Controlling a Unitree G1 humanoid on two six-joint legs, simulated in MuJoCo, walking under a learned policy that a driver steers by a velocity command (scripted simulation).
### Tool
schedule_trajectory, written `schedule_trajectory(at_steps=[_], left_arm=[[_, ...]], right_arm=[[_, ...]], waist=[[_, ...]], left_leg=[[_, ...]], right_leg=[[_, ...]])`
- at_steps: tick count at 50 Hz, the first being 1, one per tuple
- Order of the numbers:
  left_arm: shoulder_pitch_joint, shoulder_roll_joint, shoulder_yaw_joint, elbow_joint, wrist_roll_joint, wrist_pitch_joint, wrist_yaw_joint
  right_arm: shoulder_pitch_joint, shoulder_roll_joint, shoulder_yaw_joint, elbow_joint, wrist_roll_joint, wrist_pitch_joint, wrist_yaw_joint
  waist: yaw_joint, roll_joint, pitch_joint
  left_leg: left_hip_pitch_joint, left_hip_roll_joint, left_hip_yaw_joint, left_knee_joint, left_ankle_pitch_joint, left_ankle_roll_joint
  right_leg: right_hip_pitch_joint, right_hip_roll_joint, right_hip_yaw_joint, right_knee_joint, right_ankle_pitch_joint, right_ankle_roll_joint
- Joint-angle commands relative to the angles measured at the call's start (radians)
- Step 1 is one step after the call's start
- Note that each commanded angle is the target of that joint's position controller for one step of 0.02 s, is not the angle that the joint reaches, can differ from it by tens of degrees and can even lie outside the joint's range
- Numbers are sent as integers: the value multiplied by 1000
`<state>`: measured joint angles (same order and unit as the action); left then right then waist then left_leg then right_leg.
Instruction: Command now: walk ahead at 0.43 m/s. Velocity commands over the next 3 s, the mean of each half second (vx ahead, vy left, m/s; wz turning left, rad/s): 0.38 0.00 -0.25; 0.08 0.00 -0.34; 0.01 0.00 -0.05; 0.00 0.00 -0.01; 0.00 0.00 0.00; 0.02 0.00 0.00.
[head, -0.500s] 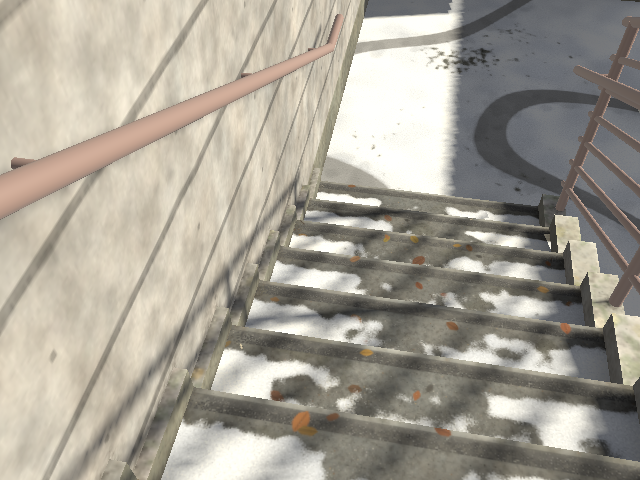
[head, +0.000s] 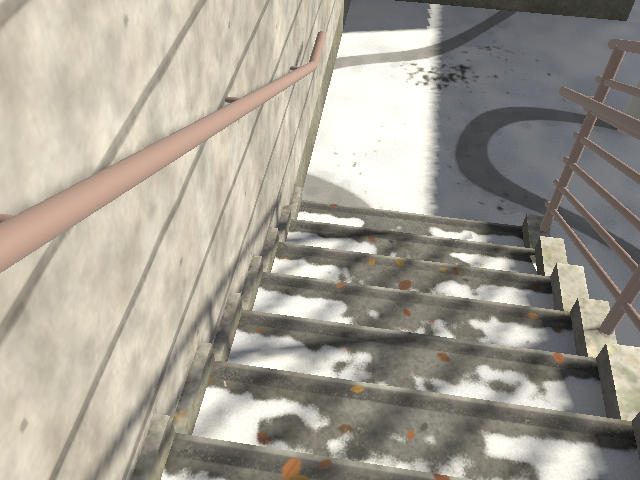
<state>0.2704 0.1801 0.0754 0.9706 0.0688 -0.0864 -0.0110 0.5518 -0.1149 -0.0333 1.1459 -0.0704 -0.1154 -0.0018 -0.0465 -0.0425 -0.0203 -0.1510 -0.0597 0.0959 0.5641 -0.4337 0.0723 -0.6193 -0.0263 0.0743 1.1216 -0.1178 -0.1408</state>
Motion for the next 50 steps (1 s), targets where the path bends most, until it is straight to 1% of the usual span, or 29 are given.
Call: schedule_trajectory(at_steps=[1, 5, 10, 12, 14, 15, 16, 18, 19, 20, 21, 24, 26, 27, 28, 30, 32, 33, 34, 35, 37, 39, 40, 41, 42, 45, 47, 49, 50], left_arm=[[25, -36, -35, -24, 4, -3, -38], [-107, 17, -34, -90, 7, -12, -38], [-313, 34, -54, -104, -4, -12, -17], [91, 90, -23, 14, 8, -31, -16], [647, 196, 33, 217, 1, -25, -6], [637, 265, 27, 204, 1, -31, -7], [586, 290, 43, 205, 35, -29, -19], [256, 164, 6, 120, 6, -26, -39], [60, -26, -59, 55, -3, -40, -26], [-18, -89, -93, 14, -24, -46, -10], [-54, 4, -81, -7, -30, -50, 2], [-123, 217, -43, -110, 12, -83, -4], [153, 87, -67, -41, -55, -79, 42], [386, 29, -80, 22, -67, -61, 64], [522, -8, -90, 65, -82, -54, 93], [363, 149, -75, -8, -2, -12, 49], [243, 158, -85, -80, 9, 6, 4], [108, 208, -75, -150, -19, 5, -34], [309, 111, -73, -136, -34, -1, -77], [297, 132, -78, -179, -43, 14, -88], [224, 95, -106, -261, -48, 27, -56], [245, -58, -170, -273, -60, 71, -57], [349, -76, -175, -227, -67, 77, -81], [433, -28, -155, -153, -49, 83, -97], [440, -29, -150, -130, -41, 87, -113], [282, -13, -145, -193, -33, 47, -122], [293, -23, -124, -166, -57, 32, -131], [70, 54, -103, -222, -124, -2, -115], [32, 48, -95, -229, -106, -20, -104]], right_arm=[[23, 27, 50, -49, -17, -37, -29], [66, -34, 59, -30, -24, -23, 12], [159, -99, 34, -9, 28, 10, -9], [56, -157, 17, -47, -57, 12, 37], [-113, -216, -11, -64, -20, 24, 87], [51, -54, 15, -70, -21, 23, 128], [-45, -47, 26, -173, -6, 2, 139], [-242, -202, -28, -299, 24, -15, 103], [-205, -139, -12, -285, -25, -1, 70], [-145, -99, -1, -235, -33, 8, 57], [-160, -57, 9, -277, -26, 18, 45], [-24, -99, 25, -294, -10, 21, 51], [-241, -187, 8, -338, -40, 25, 22], [-429, -164, 17, -402, -49, 33, 18], [-520, -101, 58, -375, -24, 38, 67], [-390, -105, 43, -370, 16, 58, 78], [-131, -201, -15, -331, 41, 55, 49], [52, -305, -59, -300, 43, 43, 34], [144, -425, -86, -298, 47, 48, 51], [73, -426, -81, -301, 29, 47, 79], [-89, -325, -36, -316, 30, 37, 110], [-272, -108, 50, -297, 37, -2, 112], [-260, -161, 44, -261, 49, -9, 109], [-271, -77, 67, -247, 56, -29, 86], [-269, -90, 77, -234, 51, -40, 80], [-320, -152, 88, -234, 37, -44, 82], [-357, -140, 87, -226, 68, -39, 95], [-114, -138, 92, -158, 58, -37, 111], [-87, -115, 98, -131, 48, -40, 108]], waist=[[26, 64, 30], [21, 116, 97], [-98, 77, 164], [73, 90, 85], [347, -229, 107], [184, -282, -208], [187, 9, -226], [121, 62, -18], [23, 103, 58], [-20, 119, 129], [-56, -13, 133], [-134, 46, 2], [71, 14, -13], [191, -8, 12], [264, 69, 102], [134, -5, 81], [-26, 33, 47], [-153, 104, -37], [-88, 456, -426], [-43, 331, -514], [29, 110, -287], [146, 55, -26], [200, 120, 14], [176, 56, 61], [159, 101, 107], [105, 40, 28], [109, -17, 74], [-19, 15, 172], [-29, 81, 149]], left_leg=[[-148, 170, -151, -61, 328, 123], [-511, 164, -163, -4, 167, 139], [-11, 256, -267, 207, 296, 140], [-232, 208, -150, 482, 706, 105], [-508, 24, -71, 1266, 382, 34], [-761, -61, -125, 1646, -393, -33], [-988, -19, -175, 1602, -330, -55], [-1102, 103, -227, 1358, -195, -35], [-933, 195, -277, 1007, 94, -3], [-566, 240, -226, 661, 299, 2], [-383, 182, -137, 567, 414, 2], [74, 75, 8, 563, 526, -79], [-520, 174, -167, 231, 690, -112], [-820, 156, -140, 153, 582, -119], [-833, 223, -192, -276, 985, -81], [-204, 126, -49, -211, 1143, -66], [188, 128, -14, -136, 1027, -24], [394, 154, -9, -119, 945, 30], [760, 497, -298, 37, 1509, 327], [783, 550, -451, 40, 1341, 394], [442, 574, -411, -69, 868, 317], [-185, 491, -343, -302, 534, 232], [-397, 444, -251, -323, 470, 203], [-463, 294, -144, -293, 177, 98], [-541, 218, -97, -278, 95, 50], [-369, 288, -180, -160, 124, 64], [-386, 280, -165, -195, 24, 56], [-178, 176, -57, -189, 79, -78], [-30, 216, -87, -151, 323, -59]], right_leg=[[-72, -86, 31, -242, 469, 65], [266, -38, -95, -374, 560, 106], [-21, -76, -81, -687, 217, 121], [468, 14, -178, -411, 205, 113], [904, -17, -164, -943, 547, 6], [1306, -234, 119, -483, 1320, -232], [1368, -343, 275, -434, 1322, -306], [905, -377, 349, -532, 648, -295], [564, -299, 235, -613, 511, -203], [103, -225, 119, -711, 498, -175], [-75, -109, 41, -684, 531, -162], [-351, -4, 7, -504, 566, -105], [259, -64, 172, -249, 157, -63], [553, -107, 278, -134, 111, -85], [527, -45, 249, -109, -80, -24], [5, -23, 273, -165, -129, -60], [-226, 11, 317, -35, -170, -17], [-272, 53, 267, 197, -44, 32], [-334, 193, 40, 807, -585, 143], [-545, 161, -30, 1165, -902, 139], [-712, 56, -28, 1136, -786, 148], [-378, -98, 57, 796, -535, 256], [-155, -67, 8, 861, -626, 287], [-131, -101, 6, 662, -321, 275], [-87, -88, -35, 607, -254, 281], [-89, -128, 28, 327, -94, 264], [45, -156, -7, -182, 31, 266], [-186, -79, -6, -85, -107, 218], [-253, -95, -29, -43, -16, 211]])
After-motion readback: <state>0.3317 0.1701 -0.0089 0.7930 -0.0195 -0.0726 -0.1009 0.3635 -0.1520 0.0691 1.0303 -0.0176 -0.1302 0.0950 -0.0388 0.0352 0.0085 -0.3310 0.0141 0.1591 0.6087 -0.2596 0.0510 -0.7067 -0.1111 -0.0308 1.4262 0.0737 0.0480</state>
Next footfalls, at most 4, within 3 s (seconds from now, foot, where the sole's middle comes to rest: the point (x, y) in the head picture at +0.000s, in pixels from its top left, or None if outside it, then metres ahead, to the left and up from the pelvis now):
0.28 right None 0.25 -0.12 -0.92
0.66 left None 0.55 0.07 -1.09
0.92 right None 0.41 -0.12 -0.97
1.12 right None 0.52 -0.17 -1.09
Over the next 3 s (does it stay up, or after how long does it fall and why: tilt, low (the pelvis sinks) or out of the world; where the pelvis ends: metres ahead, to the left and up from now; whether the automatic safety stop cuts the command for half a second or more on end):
stays up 0.53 -0.05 -0.33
